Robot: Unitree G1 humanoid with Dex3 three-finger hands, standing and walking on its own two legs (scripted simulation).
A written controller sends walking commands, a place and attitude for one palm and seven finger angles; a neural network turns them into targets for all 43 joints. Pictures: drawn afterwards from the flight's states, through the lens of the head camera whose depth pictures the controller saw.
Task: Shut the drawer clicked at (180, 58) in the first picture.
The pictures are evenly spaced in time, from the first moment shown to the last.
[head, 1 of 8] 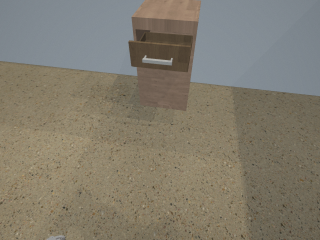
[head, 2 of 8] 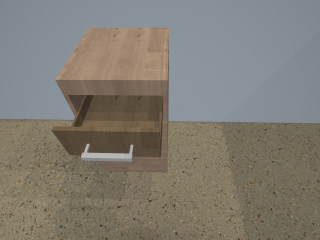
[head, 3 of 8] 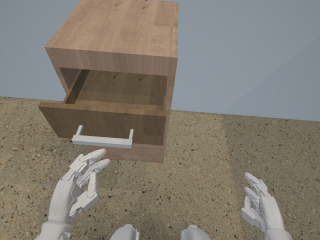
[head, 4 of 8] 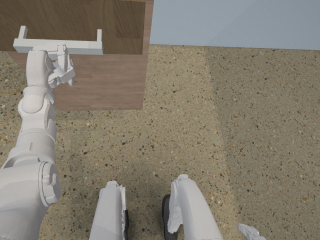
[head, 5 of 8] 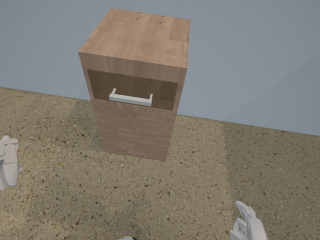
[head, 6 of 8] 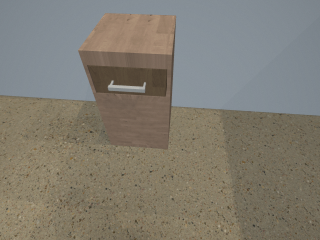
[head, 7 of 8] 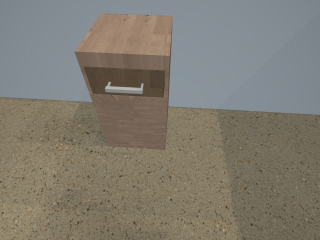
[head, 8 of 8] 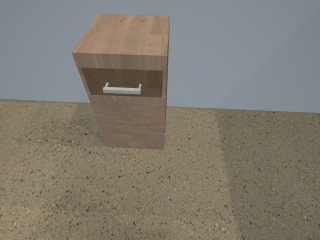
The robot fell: no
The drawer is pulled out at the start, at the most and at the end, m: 0.19 0.19 0.00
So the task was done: yes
